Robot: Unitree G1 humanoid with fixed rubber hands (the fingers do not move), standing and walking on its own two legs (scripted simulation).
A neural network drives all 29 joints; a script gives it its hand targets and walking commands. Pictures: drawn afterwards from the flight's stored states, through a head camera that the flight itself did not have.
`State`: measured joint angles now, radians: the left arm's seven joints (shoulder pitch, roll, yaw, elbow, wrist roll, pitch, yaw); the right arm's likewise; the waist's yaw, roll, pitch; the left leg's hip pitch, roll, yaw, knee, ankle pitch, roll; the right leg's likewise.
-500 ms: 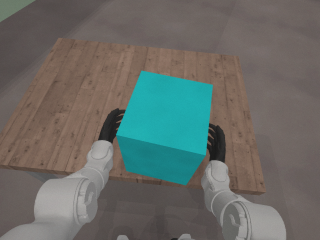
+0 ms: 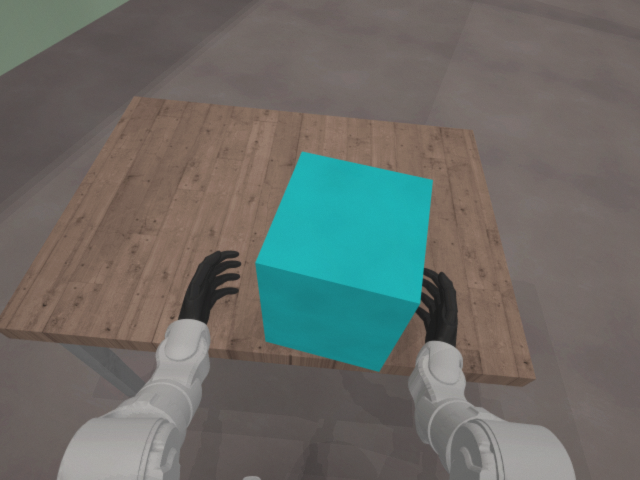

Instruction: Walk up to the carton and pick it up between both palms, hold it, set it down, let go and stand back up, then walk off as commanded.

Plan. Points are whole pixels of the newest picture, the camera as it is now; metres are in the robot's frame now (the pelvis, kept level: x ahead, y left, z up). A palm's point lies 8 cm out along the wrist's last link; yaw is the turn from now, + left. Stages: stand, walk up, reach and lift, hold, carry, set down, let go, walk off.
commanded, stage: set down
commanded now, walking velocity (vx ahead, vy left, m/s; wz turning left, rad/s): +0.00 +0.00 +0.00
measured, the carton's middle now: (342, 267) +0.46 -0.04 -0.06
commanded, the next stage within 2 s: none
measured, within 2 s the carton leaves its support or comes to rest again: neither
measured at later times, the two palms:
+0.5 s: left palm (165, 380) +0.27 +0.19 -0.03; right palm (469, 406) +0.24 -0.19 -0.03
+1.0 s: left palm (146, 410) +0.23 +0.20 -0.02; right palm (487, 427) +0.21 -0.20 -0.02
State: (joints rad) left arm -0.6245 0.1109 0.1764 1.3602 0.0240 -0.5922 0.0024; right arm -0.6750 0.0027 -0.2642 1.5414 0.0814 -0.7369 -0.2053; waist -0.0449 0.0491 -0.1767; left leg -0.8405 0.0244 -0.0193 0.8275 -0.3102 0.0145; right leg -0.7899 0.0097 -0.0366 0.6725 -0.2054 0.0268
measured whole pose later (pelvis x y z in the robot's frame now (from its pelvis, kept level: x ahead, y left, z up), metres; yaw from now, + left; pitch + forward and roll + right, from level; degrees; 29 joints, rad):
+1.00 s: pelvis +0.03 -0.01 +0.03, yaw +2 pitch -1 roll -3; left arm 0.12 0.19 0.00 0.66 -0.13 -0.41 -0.10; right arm 0.09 0.00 -0.05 0.84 0.13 -0.60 -0.15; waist -0.04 0.00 0.06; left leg -0.29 0.02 -0.02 0.64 -0.32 0.02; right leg -0.24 0.01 -0.04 0.48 -0.22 0.02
